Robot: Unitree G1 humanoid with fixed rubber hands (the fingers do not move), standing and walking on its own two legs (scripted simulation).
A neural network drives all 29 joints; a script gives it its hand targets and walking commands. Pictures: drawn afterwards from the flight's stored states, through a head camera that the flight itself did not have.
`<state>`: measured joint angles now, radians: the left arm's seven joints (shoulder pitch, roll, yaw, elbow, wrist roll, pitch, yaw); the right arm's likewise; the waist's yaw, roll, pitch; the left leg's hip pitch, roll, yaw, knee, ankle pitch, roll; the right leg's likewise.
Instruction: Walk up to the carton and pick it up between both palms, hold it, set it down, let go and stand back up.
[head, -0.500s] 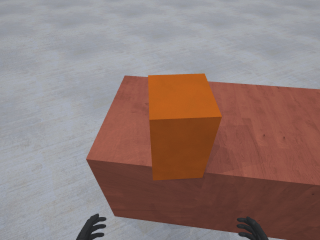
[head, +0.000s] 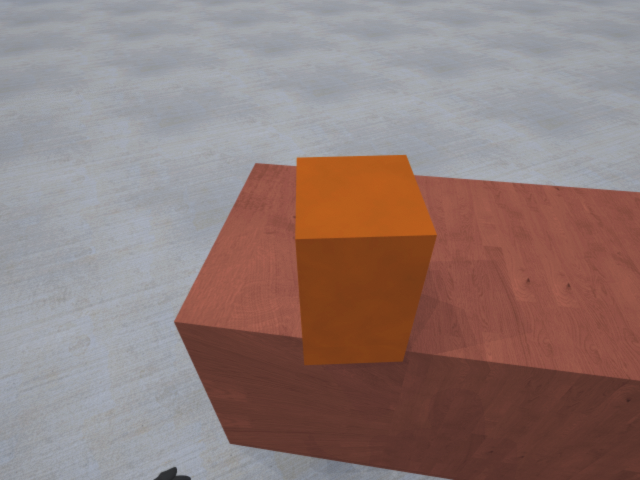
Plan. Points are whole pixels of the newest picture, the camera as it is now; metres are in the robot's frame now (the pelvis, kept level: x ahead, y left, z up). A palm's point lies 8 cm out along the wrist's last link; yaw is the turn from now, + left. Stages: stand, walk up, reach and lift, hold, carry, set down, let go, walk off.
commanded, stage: stand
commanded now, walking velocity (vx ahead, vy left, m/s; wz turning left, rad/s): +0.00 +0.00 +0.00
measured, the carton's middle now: (352, 265) +0.47 -0.01 +0.02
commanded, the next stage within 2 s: none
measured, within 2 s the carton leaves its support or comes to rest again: neither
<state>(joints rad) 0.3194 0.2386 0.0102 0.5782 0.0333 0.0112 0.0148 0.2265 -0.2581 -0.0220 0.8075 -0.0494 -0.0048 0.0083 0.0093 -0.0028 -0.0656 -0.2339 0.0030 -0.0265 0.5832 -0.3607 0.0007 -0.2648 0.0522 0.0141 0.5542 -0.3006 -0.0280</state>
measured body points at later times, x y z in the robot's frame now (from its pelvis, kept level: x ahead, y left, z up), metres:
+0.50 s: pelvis -0.02 +0.02 +0.01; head -0.04 +0.03 +0.46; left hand +0.02 +0.27 -0.14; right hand -0.01 -0.23 -0.13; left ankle -0.03 +0.12 -0.73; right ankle -0.01 -0.10 -0.73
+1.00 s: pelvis -0.02 +0.05 +0.01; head -0.03 +0.05 +0.46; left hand -0.03 +0.26 -0.15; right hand -0.04 -0.18 -0.15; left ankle -0.03 +0.12 -0.73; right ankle -0.01 -0.11 -0.73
